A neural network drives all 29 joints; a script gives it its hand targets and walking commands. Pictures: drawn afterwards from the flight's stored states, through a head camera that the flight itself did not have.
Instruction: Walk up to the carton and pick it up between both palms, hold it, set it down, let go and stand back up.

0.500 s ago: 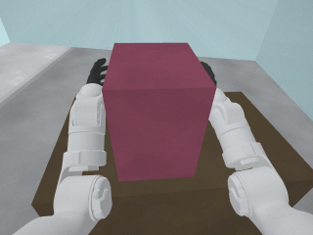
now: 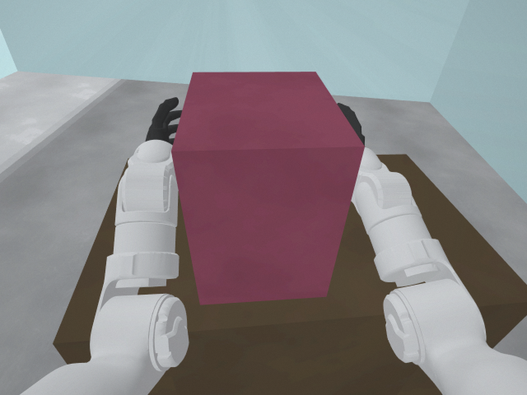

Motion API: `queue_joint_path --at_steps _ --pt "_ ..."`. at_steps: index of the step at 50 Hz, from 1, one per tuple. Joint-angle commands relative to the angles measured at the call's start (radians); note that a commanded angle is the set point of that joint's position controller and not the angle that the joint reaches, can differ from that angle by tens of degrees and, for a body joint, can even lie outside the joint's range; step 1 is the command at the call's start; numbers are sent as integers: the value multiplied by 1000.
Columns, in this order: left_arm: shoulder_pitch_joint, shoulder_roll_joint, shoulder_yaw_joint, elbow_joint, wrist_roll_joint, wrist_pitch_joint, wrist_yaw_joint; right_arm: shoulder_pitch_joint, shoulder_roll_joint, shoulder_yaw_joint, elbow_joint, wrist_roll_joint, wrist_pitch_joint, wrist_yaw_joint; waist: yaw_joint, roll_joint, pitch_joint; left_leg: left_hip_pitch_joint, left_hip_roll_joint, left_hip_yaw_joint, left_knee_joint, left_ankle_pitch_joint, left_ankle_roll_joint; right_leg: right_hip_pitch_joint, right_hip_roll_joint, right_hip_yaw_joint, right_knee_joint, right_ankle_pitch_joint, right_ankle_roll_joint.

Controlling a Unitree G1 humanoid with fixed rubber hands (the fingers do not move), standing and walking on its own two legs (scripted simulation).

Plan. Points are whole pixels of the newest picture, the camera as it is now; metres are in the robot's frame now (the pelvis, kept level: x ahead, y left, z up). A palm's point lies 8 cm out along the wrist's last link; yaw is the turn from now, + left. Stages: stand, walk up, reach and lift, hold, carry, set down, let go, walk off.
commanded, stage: hold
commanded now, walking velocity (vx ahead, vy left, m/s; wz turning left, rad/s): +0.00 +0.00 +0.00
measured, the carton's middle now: (259, 184) +0.34 +0.00 +0.20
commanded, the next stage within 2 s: set down in 1.42 s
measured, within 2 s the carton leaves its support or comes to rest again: neither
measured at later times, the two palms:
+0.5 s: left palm (158, 145) +0.37 +0.14 +0.25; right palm (350, 149) +0.37 -0.14 +0.25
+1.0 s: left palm (159, 146) +0.37 +0.14 +0.25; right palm (350, 151) +0.36 -0.14 +0.24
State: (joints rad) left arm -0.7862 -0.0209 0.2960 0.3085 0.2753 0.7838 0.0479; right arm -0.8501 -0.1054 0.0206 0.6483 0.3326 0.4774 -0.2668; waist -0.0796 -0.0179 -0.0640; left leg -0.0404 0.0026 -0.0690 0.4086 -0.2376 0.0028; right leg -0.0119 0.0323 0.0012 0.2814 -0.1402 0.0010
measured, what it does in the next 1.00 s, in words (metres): stands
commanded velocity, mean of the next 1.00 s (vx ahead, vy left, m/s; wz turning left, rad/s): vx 0.00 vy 0.00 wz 0.00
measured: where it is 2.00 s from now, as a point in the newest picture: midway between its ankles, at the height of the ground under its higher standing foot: outside the picture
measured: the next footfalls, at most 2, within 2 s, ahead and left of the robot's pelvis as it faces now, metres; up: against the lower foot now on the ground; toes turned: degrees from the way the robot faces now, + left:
none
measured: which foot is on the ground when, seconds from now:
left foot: down 0.00-1.00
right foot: down 0.00-1.00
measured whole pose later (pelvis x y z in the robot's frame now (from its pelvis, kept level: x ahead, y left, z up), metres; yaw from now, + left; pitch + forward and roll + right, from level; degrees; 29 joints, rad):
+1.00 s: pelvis +0.00 +0.00 +0.00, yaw +0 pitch -8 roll -2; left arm -0.78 -0.02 0.30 0.28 0.28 0.80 0.05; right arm -0.84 -0.10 0.02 0.62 0.34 0.49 -0.27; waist -0.08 -0.02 -0.06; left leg -0.03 0.00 -0.07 0.40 -0.24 0.00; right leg 0.00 0.03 0.00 0.27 -0.14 0.00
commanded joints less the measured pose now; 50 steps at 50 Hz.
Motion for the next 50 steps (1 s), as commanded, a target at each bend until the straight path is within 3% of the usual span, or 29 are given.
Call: queue_joint_path --at_steps 1,9,10,11,15,24,28,50 --pt "-760 -671 -448 -106 -155 -74 -141 -916 743 308 -361 116 -41 89 -9 51 -342 39 -46 34 -57 317 -43 113 49 -26 -15 195 37" --pt "-760 -671 -448 -106 -155 -74 -141 -916 742 307 -361 116 -40 89 -10 51 -342 40 -46 34 -57 318 -43 113 49 -26 -15 196 37" --pt "-785 -694 -488 -180 -196 -85 -139 -957 784 342 -465 144 -54 86 -5 41 -438 51 -45 29 -40 373 -40 152 49 -24 -7 252 40" --pt "-787 -677 -484 -154 -187 -83 -136 -931 756 325 -415 141 -39 81 -25 54 -379 54 -45 26 -41 373 -47 130 47 -21 -12 255 40" --pt "-763 -664 -446 -119 -164 -71 -142 -912 752 314 -379 127 -29 87 -2 41 -338 25 -40 32 -71 291 -32 116 42 -20 -26 164 34" --pt "-763 -658 -432 -104 -146 -65 -150 -894 738 291 -332 118 -24 88 -12 56 -307 21 -39 37 -76 287 -40 116 40 -19 -28 160 33" --pt "-758 -669 -460 -138 -163 -68 -145 -909 742 315 -385 135 -33 84 -15 61 -352 50 -41 31 -50 363 -49 130 45 -22 -16 233 36" --pt "-754 -659 -453 -138 -159 -60 -150 -905 738 315 -392 128 -29 83 -12 51 -344 41 -42 35 -59 328 -40 132 42 -20 -21 205 35"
